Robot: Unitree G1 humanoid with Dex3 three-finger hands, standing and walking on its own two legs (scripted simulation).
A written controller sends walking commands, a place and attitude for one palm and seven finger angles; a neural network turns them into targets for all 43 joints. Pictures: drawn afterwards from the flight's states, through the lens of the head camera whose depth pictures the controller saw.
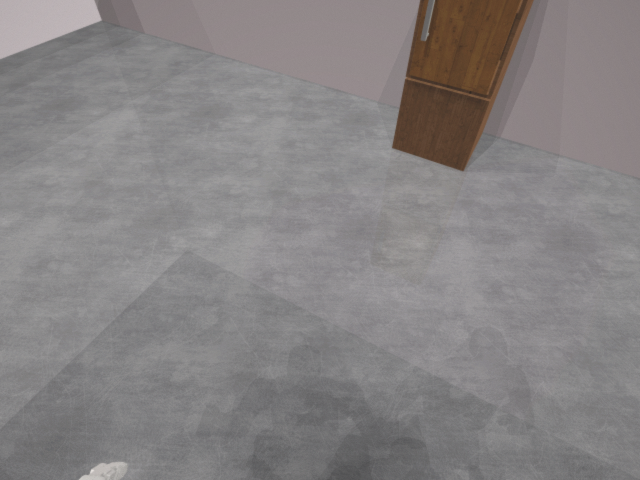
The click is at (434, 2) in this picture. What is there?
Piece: cupboard door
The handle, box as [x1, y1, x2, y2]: [421, 0, 434, 40]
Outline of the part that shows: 434,0 428,1 421,40 425,40 428,35 427,31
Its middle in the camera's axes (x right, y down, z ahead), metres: +0.44 -0.89 +1.55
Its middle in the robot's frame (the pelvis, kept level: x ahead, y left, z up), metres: +1.78 -0.34 -0.08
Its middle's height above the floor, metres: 0.69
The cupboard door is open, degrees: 0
